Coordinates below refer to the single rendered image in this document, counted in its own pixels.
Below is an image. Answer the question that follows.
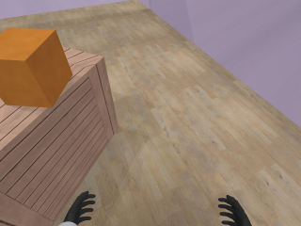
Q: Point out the robot right hand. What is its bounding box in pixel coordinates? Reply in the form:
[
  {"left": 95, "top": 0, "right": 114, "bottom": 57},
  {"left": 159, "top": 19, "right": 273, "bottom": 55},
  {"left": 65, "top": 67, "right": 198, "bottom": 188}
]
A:
[{"left": 218, "top": 195, "right": 252, "bottom": 226}]

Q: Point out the robot left hand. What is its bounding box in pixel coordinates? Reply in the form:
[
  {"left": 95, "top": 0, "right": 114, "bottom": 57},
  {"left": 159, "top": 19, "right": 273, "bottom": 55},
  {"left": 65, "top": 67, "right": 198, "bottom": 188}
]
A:
[{"left": 63, "top": 191, "right": 96, "bottom": 225}]

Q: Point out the pedestal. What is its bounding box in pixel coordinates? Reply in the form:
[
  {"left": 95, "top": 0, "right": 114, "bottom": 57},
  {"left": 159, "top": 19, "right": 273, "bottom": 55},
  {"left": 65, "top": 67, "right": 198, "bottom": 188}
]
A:
[{"left": 0, "top": 46, "right": 119, "bottom": 226}]

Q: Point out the carton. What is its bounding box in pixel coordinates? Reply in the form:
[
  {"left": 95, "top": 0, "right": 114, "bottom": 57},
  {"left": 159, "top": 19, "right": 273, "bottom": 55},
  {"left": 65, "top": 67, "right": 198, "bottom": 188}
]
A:
[{"left": 0, "top": 27, "right": 72, "bottom": 108}]

